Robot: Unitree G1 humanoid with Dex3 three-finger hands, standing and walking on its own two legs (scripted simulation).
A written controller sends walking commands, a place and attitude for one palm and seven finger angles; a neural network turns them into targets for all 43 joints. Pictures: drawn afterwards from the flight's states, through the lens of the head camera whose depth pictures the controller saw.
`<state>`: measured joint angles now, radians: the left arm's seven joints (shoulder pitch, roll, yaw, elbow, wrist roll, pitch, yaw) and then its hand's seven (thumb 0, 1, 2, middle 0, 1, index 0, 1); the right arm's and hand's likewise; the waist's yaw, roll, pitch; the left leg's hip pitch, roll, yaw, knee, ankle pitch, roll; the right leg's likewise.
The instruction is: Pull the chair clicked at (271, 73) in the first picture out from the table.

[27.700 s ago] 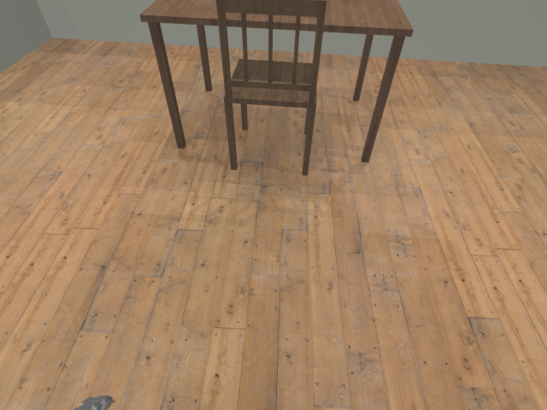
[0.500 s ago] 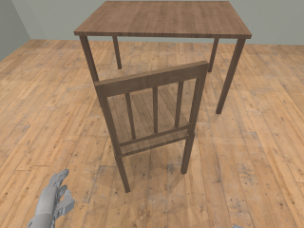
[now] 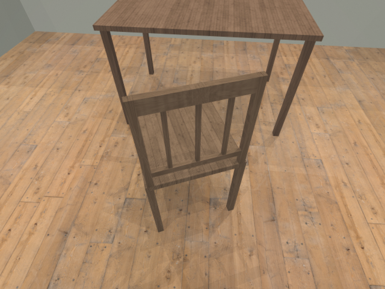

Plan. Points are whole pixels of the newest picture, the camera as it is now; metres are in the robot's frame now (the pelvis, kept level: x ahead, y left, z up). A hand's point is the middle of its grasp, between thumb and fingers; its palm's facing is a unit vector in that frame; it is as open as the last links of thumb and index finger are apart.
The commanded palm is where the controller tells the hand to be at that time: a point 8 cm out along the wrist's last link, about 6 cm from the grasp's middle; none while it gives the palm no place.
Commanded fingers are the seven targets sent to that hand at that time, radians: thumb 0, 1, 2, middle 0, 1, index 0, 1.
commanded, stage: let the arm hang, fingers relaxed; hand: left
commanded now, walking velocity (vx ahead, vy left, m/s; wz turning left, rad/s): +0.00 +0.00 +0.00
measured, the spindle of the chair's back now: (197, 134) +0.61 +0.02 -0.10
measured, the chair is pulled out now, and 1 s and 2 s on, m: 0.57 0.57 0.57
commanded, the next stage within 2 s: look to check the result in 0.44 s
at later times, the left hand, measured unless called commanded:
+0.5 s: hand out of the picture -0.01 +0.14 -0.18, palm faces +0.03 -0.99 -0.14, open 7.4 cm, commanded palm none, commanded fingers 0.00 0.90 0.90 -0.20 -0.30 -0.20 -0.30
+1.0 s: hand out of the picture -0.01 +0.15 -0.18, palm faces +0.03 -0.99 -0.16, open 7.4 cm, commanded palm none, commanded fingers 0.00 0.90 0.90 -0.20 -0.30 -0.20 -0.30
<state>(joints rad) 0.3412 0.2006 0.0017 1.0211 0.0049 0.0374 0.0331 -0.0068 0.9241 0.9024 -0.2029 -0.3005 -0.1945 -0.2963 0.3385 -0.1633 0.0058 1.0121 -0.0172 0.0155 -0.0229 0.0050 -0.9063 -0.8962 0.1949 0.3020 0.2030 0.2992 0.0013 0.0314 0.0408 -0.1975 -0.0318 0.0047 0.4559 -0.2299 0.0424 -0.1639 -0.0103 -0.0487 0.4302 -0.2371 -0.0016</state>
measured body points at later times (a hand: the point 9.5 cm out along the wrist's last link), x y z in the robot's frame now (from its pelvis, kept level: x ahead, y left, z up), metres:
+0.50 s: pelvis +0.01 -0.01 +0.00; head +0.01 +0.00 +0.45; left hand -0.01 +0.20 -0.16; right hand -0.02 -0.21 -0.16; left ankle +0.01 +0.09 -0.74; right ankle +0.00 -0.12 -0.74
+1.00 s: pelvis +0.01 +0.00 +0.00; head +0.02 +0.00 +0.45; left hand -0.01 +0.20 -0.16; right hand -0.02 -0.21 -0.16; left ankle +0.01 +0.09 -0.74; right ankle +0.00 -0.12 -0.74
